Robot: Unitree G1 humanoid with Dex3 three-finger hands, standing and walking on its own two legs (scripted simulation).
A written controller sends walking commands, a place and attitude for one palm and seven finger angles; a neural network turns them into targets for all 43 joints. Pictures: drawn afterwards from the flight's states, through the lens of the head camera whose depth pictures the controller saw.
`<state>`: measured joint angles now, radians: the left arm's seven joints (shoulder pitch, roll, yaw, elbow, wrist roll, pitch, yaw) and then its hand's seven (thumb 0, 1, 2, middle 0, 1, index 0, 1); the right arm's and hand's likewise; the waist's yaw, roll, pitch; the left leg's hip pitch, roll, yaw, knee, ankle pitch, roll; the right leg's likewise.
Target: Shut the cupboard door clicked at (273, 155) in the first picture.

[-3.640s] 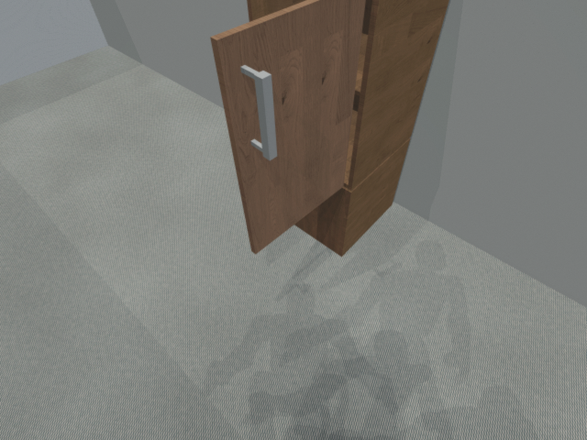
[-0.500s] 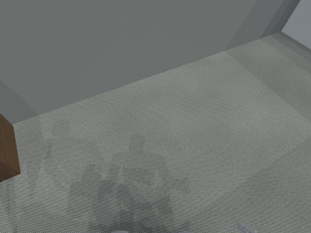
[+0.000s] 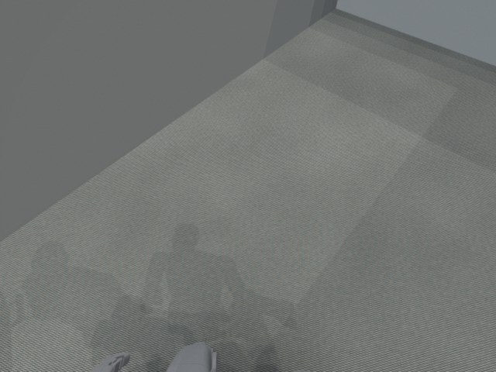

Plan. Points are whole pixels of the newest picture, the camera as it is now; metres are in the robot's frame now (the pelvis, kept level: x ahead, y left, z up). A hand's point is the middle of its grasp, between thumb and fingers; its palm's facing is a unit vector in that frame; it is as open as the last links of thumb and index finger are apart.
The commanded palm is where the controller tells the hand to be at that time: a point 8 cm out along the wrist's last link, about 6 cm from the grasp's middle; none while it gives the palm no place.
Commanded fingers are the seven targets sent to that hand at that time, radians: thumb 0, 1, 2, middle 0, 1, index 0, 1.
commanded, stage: walk around to get in front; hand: left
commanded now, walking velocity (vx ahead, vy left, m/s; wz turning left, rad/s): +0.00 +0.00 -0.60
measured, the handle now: out of the picture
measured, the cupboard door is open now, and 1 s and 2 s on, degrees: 87 87 87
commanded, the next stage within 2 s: walk to a spot facing it in 1.58 s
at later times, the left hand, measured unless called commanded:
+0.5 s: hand (181, 316) +0.22 +0.15 -0.15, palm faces -0.37 -0.91 -0.20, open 7.4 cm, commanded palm none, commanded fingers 0.00 0.90 0.90 -0.20 -0.30 -0.20 -0.30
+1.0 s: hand (225, 265) +0.34 +0.07 -0.18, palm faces -0.52 -0.84 -0.16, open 7.4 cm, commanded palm none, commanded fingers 0.00 0.90 0.90 -0.20 -0.30 -0.20 -0.30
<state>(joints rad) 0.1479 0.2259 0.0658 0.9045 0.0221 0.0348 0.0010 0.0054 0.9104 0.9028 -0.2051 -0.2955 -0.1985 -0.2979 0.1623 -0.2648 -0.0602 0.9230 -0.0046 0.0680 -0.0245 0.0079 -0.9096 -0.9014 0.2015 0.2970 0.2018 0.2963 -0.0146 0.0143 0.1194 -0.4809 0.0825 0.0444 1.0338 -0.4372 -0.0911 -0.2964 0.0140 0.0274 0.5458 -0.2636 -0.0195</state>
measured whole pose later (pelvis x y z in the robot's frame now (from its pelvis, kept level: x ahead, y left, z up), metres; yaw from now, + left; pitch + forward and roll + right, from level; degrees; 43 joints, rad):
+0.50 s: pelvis +0.04 -0.01 +0.01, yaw -20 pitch +2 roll -1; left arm 0.11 0.25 0.09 0.93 0.04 0.05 -0.07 0.01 0.91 0.90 -0.20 -0.29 -0.19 -0.30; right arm 0.34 -0.22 -0.03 0.95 -0.04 -0.02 -0.01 0.00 -0.90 -0.90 0.21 0.30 0.21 0.30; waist -0.04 0.02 0.07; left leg -0.14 0.17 0.25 0.45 -0.31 -0.06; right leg -0.42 -0.06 -0.10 0.72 -0.37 0.02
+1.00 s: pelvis +0.21 -0.07 +0.00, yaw -34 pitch +1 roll -1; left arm 0.25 0.23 0.09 1.04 0.03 0.01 -0.04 0.01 0.91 0.90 -0.20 -0.30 -0.20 -0.30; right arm 0.18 -0.17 -0.02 0.89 -0.04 -0.08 -0.01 0.00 -0.91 -0.90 0.20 0.30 0.20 0.30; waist 0.01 -0.05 0.06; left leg -0.34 0.08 0.15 0.58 -0.25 0.02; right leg -0.43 -0.01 0.00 1.16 -0.39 -0.02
